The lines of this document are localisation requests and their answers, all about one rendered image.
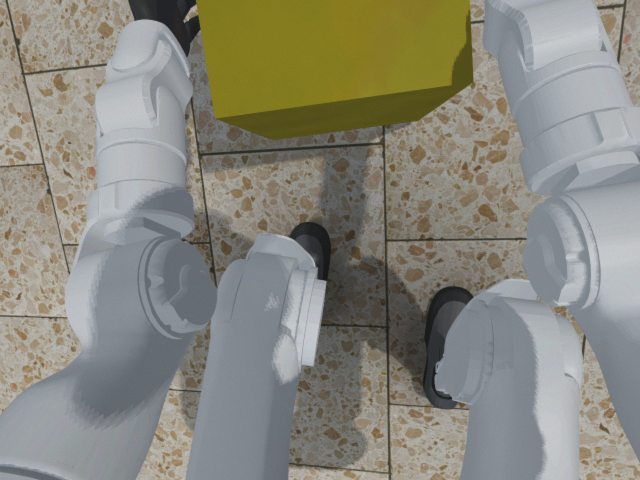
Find left robot thigh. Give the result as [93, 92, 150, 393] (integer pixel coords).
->
[185, 252, 327, 480]

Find left robot hand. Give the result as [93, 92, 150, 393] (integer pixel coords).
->
[128, 0, 201, 57]

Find right robot forearm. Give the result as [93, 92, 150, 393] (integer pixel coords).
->
[483, 0, 640, 196]

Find right robot upper arm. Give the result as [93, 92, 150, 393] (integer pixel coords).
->
[522, 180, 640, 462]

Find left robot forearm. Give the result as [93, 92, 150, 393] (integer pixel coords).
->
[65, 19, 195, 318]

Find right robot foot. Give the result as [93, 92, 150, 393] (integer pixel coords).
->
[423, 286, 474, 410]

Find left robot upper arm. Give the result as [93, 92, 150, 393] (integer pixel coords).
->
[0, 236, 217, 480]

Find carton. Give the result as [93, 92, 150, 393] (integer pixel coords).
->
[196, 0, 474, 140]

